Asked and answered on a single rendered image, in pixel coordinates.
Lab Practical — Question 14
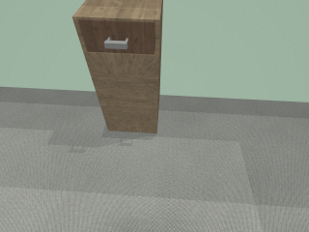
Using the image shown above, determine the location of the cabinet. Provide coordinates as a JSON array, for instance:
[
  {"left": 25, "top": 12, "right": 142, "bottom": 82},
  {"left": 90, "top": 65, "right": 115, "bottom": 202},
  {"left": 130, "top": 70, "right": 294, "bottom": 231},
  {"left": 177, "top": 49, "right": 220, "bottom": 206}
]
[{"left": 72, "top": 0, "right": 163, "bottom": 133}]

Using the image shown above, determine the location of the handle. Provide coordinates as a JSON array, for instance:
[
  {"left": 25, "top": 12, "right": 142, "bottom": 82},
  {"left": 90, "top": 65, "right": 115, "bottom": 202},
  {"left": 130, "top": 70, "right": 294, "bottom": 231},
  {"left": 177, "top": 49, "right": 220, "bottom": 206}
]
[{"left": 104, "top": 37, "right": 128, "bottom": 49}]

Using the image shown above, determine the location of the drawer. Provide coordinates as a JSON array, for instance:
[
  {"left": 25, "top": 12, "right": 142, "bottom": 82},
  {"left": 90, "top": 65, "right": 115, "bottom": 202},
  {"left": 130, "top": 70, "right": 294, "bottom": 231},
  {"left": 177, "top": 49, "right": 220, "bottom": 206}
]
[{"left": 78, "top": 19, "right": 155, "bottom": 55}]

